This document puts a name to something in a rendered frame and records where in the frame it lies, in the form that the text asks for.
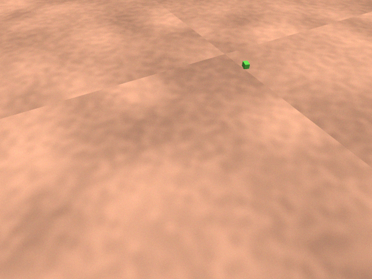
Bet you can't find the small box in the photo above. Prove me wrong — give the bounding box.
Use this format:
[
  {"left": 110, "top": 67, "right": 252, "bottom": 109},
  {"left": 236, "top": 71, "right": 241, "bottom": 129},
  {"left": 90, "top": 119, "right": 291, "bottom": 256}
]
[{"left": 242, "top": 60, "right": 250, "bottom": 69}]

